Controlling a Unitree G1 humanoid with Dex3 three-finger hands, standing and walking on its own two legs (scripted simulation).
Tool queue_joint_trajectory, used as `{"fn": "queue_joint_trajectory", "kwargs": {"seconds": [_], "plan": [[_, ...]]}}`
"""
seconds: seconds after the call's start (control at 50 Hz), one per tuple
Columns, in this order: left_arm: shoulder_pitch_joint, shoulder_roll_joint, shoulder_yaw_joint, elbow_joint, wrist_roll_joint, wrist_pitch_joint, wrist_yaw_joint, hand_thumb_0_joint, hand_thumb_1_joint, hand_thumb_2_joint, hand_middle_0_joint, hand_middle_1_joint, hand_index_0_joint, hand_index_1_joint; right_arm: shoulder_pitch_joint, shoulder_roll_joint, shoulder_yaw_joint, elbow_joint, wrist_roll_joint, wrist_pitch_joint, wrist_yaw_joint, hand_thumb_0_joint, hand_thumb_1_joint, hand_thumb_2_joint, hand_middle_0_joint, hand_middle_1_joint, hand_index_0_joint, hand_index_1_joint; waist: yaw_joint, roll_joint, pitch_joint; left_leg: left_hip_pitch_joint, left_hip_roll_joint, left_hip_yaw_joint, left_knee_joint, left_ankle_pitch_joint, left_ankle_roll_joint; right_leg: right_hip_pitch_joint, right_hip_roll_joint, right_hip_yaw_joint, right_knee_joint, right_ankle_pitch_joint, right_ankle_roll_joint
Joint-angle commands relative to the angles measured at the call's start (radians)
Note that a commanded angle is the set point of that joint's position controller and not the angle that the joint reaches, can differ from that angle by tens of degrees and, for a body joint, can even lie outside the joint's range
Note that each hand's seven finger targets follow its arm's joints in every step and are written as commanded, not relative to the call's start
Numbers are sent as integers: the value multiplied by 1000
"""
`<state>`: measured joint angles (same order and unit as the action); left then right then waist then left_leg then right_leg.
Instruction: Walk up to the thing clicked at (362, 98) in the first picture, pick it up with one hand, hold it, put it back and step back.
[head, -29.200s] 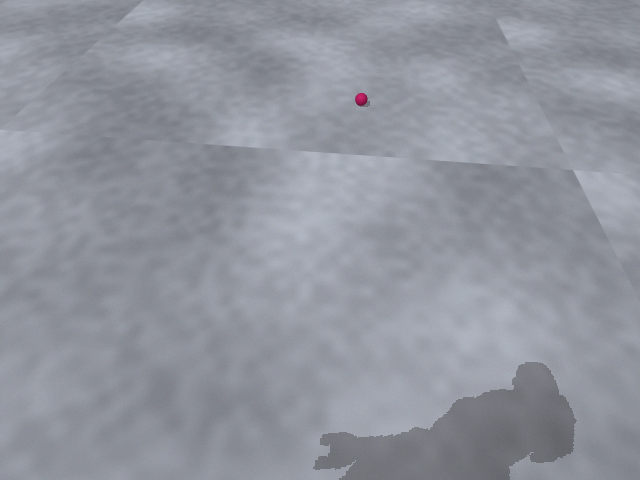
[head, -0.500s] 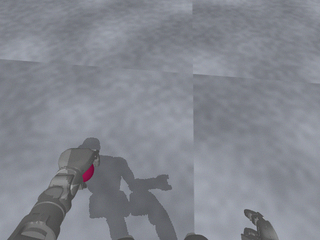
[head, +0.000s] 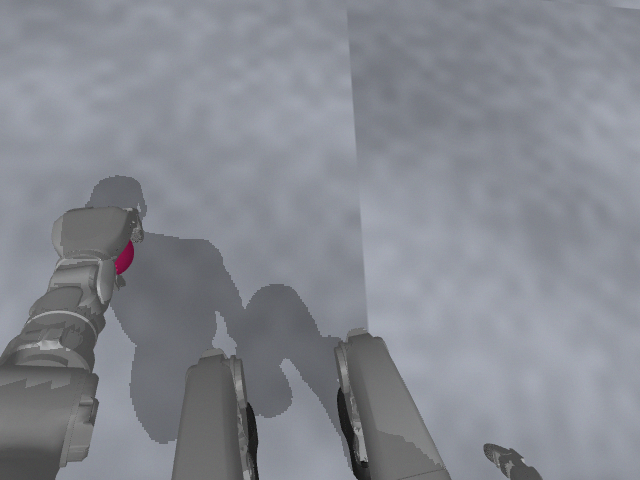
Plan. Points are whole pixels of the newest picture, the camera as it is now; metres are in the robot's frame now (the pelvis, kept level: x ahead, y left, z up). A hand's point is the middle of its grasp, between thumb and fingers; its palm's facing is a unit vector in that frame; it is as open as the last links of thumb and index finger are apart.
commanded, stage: crouch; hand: left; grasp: from above
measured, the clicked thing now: (105, 252) +0.44 +0.25 -0.14
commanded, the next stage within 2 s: lower in 1.08 s
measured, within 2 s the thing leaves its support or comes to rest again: neither
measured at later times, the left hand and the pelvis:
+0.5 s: hand (136, 269) +0.46 +0.25 -0.28, palm faces -0.43 -0.02 -0.90, open 8.6 cm; pelvis -0.01 -0.01 -0.13, yaw -3 degrees
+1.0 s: hand (145, 272) +0.47 +0.26 -0.35, palm faces -0.46 -0.02 -0.89, open 8.5 cm; pelvis -0.02 -0.01 -0.18, yaw -5 degrees
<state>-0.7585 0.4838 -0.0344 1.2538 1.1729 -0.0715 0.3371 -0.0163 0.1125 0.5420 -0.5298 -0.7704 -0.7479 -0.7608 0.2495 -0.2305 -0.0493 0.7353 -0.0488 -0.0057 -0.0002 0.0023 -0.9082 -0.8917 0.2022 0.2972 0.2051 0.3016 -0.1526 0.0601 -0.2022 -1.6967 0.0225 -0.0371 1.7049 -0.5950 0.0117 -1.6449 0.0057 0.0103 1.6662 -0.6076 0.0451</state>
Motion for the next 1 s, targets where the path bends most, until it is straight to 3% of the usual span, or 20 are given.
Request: {"fn": "queue_joint_trajectory", "kwargs": {"seconds": [0.0,0.1,0.22,0.3,0.32,0.36,0.42,0.48,0.5,0.54,0.6,0.62,0.64,0.66,0.8,0.92,0.98], "plan": [[-365,273,60,-134,14,-32,33,0,475,670,-780,-858,-850,-787,100,-211,-66,-66,-12,-40,4,0,-901,-898,200,299,200,299,-17,85,-544,342,-25,-38,-138,27,1,99,17,-78,-106,65,-88],[-449,317,88,-167,37,-60,50,0,523,724,-821,-861,-886,-796,119,-238,-56,-40,-28,-56,27,0,-900,-899,200,299,200,299,-30,186,-666,388,-17,-71,-52,121,-14,-30,8,-100,21,119,-90],[-472,350,110,-105,48,-63,78,0,514,759,-836,-869,-893,-812,128,-234,-42,-25,-46,-66,53,0,-910,-903,199,299,200,299,-50,178,-659,285,-21,-27,74,136,1,-55,12,-102,75,152,-82],[-504,385,119,-108,49,-66,76,0,524,789,-849,-882,-901,-830,122,-229,-38,-23,-53,-65,66,0,-912,-904,199,299,200,299,-49,182,-697,223,-22,7,158,175,14,-24,26,-97,109,199,-78],[-489,378,114,-80,51,-66,72,0,535,789,-855,-896,-910,-841,128,-227,-35,-21,-55,-63,71,0,-916,-904,199,299,200,299,-55,165,-678,192,-22,12,177,183,17,-9,27,-96,116,213,-74],[-496,421,138,-89,48,-69,69,0,560,790,-861,-901,-919,-842,121,-232,-33,-21,-55,-60,75,0,-911,-902,199,299,200,299,-44,175,-690,168,-20,11,197,186,17,-16,30,-99,142,217,-73],[-517,417,127,-53,58,-76,58,0,563,762,-856,-899,-918,-835,119,-240,-35,-13,-59,-53,83,0,-911,-902,199,299,200,299,-60,187,-626,125,-17,7,218,150,13,-77,33,-106,171,185,-77],[-496,422,125,-8,55,-78,55,0,535,733,-837,-877,-899,-814,108,-231,-30,-17,-59,-50,89,0,-911,-902,199,299,200,299,-55,184,-592,96,-15,6,240,118,13,-104,39,-111,194,155,-80],[-494,415,121,6,58,-80,50,0,538,724,-830,-885,-896,-817,115,-240,-30,-18,-62,-49,92,0,-910,-902,200,299,200,299,-71,158,-582,76,-15,4,254,116,17,-108,39,-114,200,159,-75],[-537,449,133,-38,58,-86,47,0,531,714,-827,-878,-892,-811,109,-247,-29,-15,-60,-45,95,0,-910,-902,200,300,200,299,-56,212,-603,89,-15,-2,253,115,9,-137,38,-120,235,153,-82],[-554,460,135,-32,68,-96,46,0,516,720,-810,-883,-876,-816,120,-255,-24,-16,-63,-39,101,0,-909,-901,200,299,200,299,-71,214,-615,79,-13,-7,279,129,8,-146,40,-129,258,168,-80],[-556,477,145,-30,67,-100,48,0,495,723,-800,-875,-862,-811,115,-256,-23,-16,-61,-38,100,0,-909,-902,200,299,200,299,-63,207,-623,66,-14,-7,287,120,10,-152,43,-130,267,160,-82],[-519,458,140,34,68,-98,49,0,505,712,-803,-874,-867,-807,119,-256,-16,-15,-64,-39,102,0,-911,-902,200,299,200,299,-74,201,-566,57,-14,-17,284,111,6,-186,36,-132,278,148,-82],[-546,461,136,14,69,-105,49,0,488,708,-785,-879,-851,-811,115,-258,-14,-14,-65,-38,105,0,-908,-901,200,300,200,300,-78,217,-566,50,-14,-19,287,99,5,-200,39,-136,289,138,-84],[-577,526,164,32,82,-118,64,0,501,718,-804,-870,-865,-807,131,-270,10,-9,-78,-39,110,0,-909,-901,200,300,200,300,-84,227,-570,10,-17,-7,343,93,11,-199,41,-141,316,142,-78],[-588,543,154,66,87,-126,66,0,495,747,-822,-856,-869,-806,125,-276,30,-7,-83,-40,116,0,-913,-903,200,300,200,300,-100,226,-549,-37,-14,-8,384,72,15,-219,50,-151,341,131,-77],[-606,580,171,48,85,-128,72,0,512,732,-829,-856,-881,-801,126,-277,38,-4,-86,-39,116,0,-913,-903,200,300,200,300,-89,242,-558,-56,-14,-2,397,80,14,-202,53,-152,355,138,-77]]}}
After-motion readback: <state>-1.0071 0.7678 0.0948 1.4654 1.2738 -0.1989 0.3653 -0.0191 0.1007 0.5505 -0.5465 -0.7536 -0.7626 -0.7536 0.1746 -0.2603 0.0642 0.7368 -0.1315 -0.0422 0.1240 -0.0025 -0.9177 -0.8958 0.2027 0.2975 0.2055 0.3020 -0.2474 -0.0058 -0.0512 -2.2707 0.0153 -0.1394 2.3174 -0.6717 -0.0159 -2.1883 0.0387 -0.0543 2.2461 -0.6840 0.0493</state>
